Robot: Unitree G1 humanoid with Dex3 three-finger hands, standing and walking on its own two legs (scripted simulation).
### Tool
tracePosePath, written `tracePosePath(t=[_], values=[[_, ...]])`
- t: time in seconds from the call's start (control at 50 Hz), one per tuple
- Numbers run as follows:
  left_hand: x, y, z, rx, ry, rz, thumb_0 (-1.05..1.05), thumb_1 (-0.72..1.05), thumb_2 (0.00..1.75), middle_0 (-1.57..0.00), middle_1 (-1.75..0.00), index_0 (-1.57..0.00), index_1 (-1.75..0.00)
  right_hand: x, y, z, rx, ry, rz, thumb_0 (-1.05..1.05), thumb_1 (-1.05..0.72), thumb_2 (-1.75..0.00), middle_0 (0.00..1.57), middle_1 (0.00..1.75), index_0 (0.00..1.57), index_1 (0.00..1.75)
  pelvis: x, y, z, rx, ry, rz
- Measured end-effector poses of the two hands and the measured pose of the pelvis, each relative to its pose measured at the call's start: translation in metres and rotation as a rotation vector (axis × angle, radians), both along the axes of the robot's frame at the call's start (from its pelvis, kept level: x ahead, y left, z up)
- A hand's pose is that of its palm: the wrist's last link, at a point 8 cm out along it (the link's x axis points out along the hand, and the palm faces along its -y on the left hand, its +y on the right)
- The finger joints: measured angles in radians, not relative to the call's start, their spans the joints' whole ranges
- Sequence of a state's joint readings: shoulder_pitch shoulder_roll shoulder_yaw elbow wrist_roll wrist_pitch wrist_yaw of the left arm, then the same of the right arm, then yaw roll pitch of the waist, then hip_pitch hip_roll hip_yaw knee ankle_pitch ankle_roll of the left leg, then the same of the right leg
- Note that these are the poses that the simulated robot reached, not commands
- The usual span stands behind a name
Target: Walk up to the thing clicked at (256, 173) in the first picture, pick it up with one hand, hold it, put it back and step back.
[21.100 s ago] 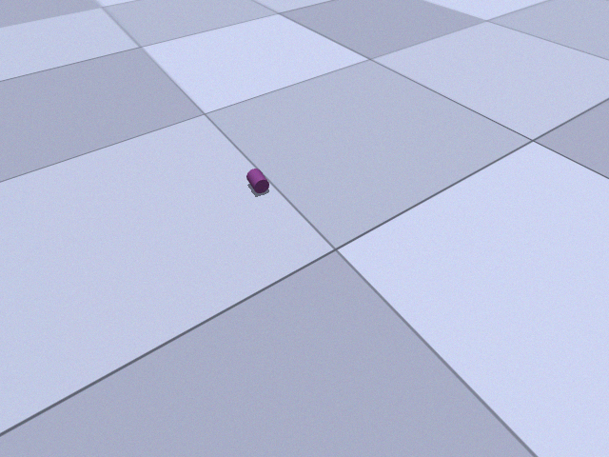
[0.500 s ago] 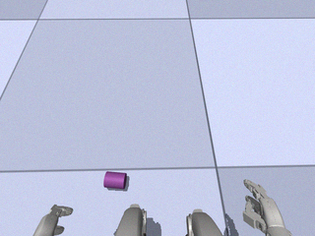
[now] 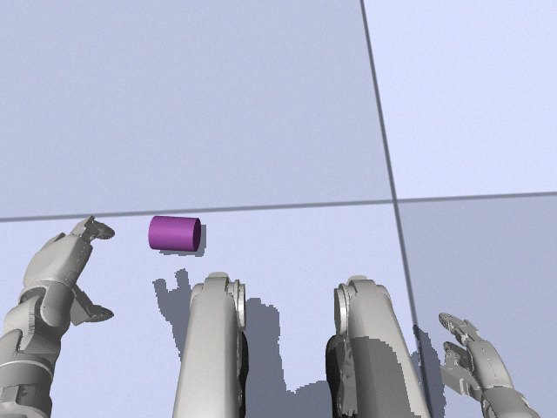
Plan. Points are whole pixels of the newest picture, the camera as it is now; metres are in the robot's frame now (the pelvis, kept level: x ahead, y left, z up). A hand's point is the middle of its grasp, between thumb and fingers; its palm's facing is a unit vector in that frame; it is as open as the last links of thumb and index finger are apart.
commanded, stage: rise first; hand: left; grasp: from above
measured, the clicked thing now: (175, 233) +0.44 +0.29 -0.42
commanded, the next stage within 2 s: approach in 1.42 s
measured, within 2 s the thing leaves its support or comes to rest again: neither
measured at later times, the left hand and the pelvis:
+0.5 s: hand (114, 259) +0.35 +0.34 -0.23, palm faces -0.46 -0.20 -0.86, open 13.9 cm; pelvis -0.02 +0.01 -0.09, yaw -3 degrees
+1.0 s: hand (127, 248) +0.38 +0.34 -0.27, palm faces -0.47 -0.11 -0.87, open 13.6 cm; pelvis -0.01 +0.01 -0.12, yaw -5 degrees
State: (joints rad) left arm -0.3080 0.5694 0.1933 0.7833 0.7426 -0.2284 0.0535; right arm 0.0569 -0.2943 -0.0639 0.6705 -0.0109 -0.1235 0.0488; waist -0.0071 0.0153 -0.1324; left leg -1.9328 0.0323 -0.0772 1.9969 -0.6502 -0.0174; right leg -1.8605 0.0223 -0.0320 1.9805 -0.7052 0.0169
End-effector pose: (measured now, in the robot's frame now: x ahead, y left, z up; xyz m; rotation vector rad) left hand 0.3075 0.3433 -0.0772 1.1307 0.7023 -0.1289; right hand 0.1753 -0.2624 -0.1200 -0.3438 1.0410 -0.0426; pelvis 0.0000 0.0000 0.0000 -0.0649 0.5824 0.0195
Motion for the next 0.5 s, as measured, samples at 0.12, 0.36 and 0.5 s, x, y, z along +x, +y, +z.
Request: tracePosePath(t=[0.12,0.36,0.5], values=[[0.017,-0.002,-0.027,0.046,0.001,-0.088,0.0,-0.46,0.92,-0.21,-0.94,-0.21,-0.94,-0.047,-0.002,-0.036,0.0,0.115,-0.041,0.01,-0.95,-0.91,0.21,0.3,0.21,0.3,-0.012,-0.001,-0.03,-0.008,-0.006,-0.012],[0.038,0.002,-0.071,0.095,-0.038,-0.239,0.0,-0.45,0.97,-0.17,-0.9,-0.15,-0.91,-0.093,-0.01,-0.061,-0.058,0.226,-0.06,0.01,-0.9,-0.9,0.21,0.3,0.21,0.3,-0.02,0.004,-0.071,-0.041,-0.028,-0.023],[0.049,0.003,-0.094,0.143,-0.074,-0.281,0.0,-0.47,1.0,-0.14,-0.9,-0.12,-0.91,-0.091,-0.011,-0.073,-0.084,0.249,-0.042,0.01,-0.9,-0.9,0.21,0.3,0.21,0.3,-0.02,0.007,-0.088,-0.053,-0.036,-0.023]])
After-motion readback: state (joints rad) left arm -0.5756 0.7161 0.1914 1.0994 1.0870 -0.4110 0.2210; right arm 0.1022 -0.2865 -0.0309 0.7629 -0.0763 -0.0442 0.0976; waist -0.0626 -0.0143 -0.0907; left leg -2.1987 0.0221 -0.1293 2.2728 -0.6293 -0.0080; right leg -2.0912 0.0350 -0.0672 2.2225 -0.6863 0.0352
